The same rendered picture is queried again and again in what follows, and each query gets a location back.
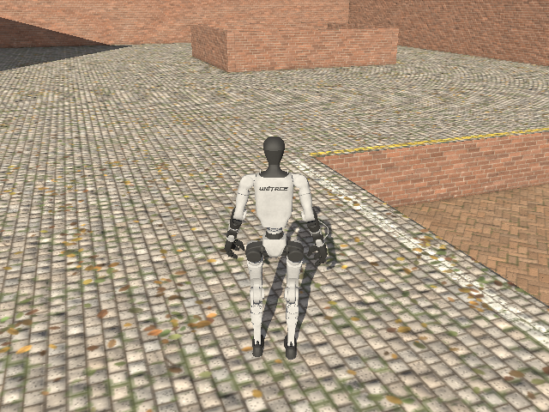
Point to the robot left forearm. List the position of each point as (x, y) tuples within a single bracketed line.
[(233, 228)]

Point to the robot foot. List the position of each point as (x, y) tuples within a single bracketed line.
[(290, 351), (257, 349)]

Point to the robot right foot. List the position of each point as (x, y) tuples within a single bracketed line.
[(290, 351)]

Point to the robot left upper arm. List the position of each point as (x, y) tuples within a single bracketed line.
[(246, 183)]

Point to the robot right upper arm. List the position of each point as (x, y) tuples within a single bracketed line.
[(301, 182)]

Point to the robot right forearm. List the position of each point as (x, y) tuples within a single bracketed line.
[(315, 231)]

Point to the robot right hand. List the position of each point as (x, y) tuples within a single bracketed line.
[(322, 251)]

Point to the robot left foot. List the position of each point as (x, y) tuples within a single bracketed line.
[(257, 349)]

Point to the robot left hand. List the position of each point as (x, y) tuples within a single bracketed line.
[(233, 245)]

